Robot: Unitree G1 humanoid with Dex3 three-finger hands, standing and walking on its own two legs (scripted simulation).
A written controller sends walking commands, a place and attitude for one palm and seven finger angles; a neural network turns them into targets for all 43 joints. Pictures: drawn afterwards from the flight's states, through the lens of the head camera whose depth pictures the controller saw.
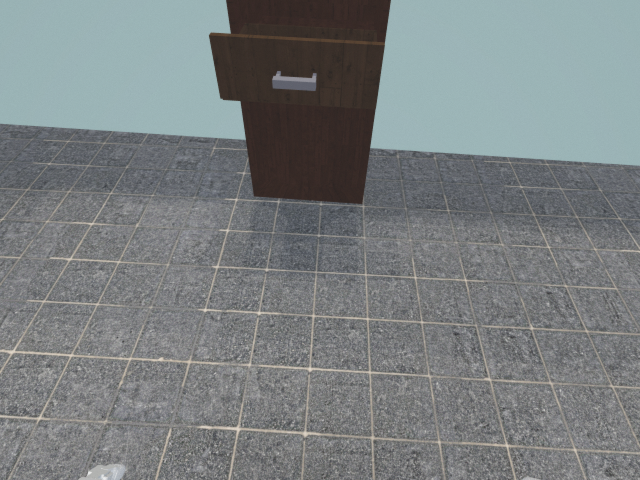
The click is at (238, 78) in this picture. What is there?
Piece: drawer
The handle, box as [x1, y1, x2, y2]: [272, 71, 316, 90]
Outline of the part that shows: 272,79 273,88 315,90 316,73 313,73 311,78 281,76 280,71 277,71 276,75 273,76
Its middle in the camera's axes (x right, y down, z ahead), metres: -0.07 -0.44 +1.06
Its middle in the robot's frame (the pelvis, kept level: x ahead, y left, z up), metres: +1.09 +0.13 -0.02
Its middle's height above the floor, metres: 0.74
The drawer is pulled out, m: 0.29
